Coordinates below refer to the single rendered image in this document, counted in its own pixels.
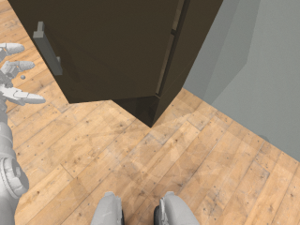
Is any cupboard door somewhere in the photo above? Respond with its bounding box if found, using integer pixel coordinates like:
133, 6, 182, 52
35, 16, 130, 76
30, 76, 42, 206
8, 0, 179, 104

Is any left robot hand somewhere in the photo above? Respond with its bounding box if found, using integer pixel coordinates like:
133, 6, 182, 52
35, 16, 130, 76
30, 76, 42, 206
0, 42, 46, 106

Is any handle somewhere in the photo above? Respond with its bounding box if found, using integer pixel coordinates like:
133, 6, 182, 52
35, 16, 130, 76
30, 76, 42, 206
33, 22, 63, 76

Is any left robot forearm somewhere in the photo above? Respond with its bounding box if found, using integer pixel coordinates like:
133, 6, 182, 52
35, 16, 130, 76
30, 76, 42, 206
0, 99, 17, 160

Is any robot thigh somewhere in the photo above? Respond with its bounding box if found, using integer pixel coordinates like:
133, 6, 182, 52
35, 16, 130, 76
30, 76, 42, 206
158, 195, 200, 225
90, 195, 122, 225

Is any left robot thigh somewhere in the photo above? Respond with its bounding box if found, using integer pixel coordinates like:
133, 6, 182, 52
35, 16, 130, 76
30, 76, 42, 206
90, 195, 122, 225

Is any left robot upper arm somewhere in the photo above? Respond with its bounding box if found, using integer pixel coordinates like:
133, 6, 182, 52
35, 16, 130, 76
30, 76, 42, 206
0, 157, 30, 225

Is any right robot thigh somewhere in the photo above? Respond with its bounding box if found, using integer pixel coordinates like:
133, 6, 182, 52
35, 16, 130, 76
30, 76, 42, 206
158, 195, 200, 225

